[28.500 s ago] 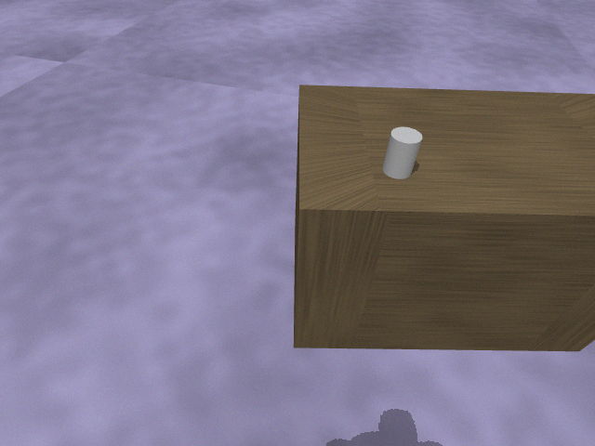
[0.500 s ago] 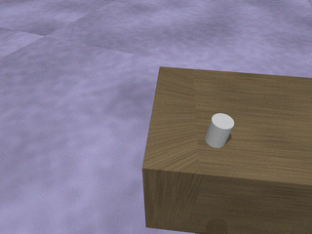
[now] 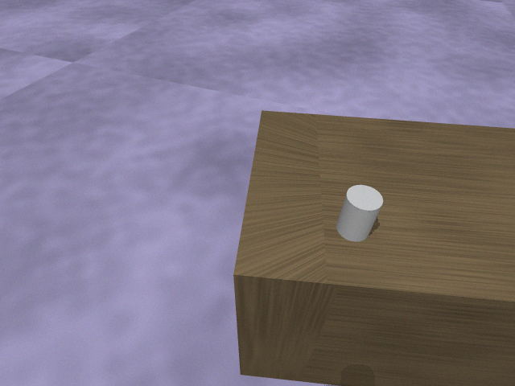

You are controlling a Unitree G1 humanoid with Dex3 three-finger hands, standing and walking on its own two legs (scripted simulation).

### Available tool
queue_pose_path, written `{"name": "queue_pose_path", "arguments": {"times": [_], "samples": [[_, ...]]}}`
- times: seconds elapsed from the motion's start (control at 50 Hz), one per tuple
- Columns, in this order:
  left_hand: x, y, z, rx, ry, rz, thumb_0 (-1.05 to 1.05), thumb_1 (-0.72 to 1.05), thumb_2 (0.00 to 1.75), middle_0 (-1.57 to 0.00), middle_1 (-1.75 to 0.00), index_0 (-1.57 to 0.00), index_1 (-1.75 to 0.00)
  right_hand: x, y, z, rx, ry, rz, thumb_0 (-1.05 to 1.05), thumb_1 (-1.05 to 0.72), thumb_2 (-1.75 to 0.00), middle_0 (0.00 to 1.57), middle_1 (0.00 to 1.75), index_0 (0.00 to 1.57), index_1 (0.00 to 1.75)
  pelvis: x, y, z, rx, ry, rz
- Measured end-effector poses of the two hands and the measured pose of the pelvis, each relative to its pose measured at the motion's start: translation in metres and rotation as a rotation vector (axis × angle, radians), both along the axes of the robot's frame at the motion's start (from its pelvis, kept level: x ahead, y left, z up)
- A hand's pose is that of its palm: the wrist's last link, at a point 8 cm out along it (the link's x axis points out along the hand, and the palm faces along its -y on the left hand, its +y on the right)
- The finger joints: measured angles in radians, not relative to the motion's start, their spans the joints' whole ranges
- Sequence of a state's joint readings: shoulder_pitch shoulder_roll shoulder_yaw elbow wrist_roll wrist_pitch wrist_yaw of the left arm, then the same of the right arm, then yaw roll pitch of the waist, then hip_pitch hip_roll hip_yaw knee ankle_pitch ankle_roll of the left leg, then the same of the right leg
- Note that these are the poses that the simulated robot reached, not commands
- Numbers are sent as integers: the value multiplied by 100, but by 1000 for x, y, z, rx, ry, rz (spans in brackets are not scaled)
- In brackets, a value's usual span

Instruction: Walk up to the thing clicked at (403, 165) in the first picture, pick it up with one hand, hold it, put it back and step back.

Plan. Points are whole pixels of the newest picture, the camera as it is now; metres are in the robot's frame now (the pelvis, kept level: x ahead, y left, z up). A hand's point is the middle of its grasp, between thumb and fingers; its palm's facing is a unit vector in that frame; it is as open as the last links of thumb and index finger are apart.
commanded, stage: stand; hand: right
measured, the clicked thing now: (358, 213) +0.51 -0.20 -0.03
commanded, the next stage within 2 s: step back in 0.78 s
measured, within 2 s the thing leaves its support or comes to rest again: neither
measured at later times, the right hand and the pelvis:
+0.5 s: hand out of the picture +0.07 -0.25 -0.16, palm faces -0.02 +0.94 -0.34, open 7.4 cm; pelvis +0.01 +0.00 +0.00, yaw +0 degrees
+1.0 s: hand out of the picture +0.06 -0.26 -0.16, palm faces -0.02 +0.92 -0.39, open 7.4 cm; pelvis -0.03 +0.03 -0.01, yaw +0 degrees
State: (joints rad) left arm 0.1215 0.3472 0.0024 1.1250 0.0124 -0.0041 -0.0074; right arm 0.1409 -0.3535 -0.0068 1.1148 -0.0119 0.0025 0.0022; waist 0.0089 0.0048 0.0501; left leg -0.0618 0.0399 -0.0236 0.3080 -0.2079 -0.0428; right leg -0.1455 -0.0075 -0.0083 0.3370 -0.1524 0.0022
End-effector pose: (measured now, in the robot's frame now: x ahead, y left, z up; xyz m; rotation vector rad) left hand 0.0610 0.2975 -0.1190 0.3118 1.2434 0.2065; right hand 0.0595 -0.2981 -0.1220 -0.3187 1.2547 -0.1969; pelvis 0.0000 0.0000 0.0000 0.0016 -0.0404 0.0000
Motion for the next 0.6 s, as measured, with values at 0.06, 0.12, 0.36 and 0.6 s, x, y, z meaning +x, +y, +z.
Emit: {"name": "queue_pose_path", "arguments": {"times": [0.06,0.12,0.36,0.6], "samples": [[-2,1,0,1,6,-2,1,91,90,-21,-30,-20,-30,-3,0,-1,2,7,-3,1,-91,-90,21,30,20,30,0,0,0,0,1,-1],[-2,1,-1,2,12,-1,1,91,90,-21,-30,-20,-30,-5,0,-1,3,15,-5,1,-91,-90,21,30,20,30,0,0,0,0,4,-2],[5,1,-2,-1,11,-10,1,91,90,-21,-30,-20,-30,-2,1,0,-1,18,-11,1,-91,-90,21,30,20,30,4,1,0,0,8,-4],[16,1,-1,-2,-6,-19,1,91,90,-21,-30,-20,-30,9,2,1,-2,-3,-7,1,-91,-90,21,30,20,30,8,2,0,-1,9,-5]]}}
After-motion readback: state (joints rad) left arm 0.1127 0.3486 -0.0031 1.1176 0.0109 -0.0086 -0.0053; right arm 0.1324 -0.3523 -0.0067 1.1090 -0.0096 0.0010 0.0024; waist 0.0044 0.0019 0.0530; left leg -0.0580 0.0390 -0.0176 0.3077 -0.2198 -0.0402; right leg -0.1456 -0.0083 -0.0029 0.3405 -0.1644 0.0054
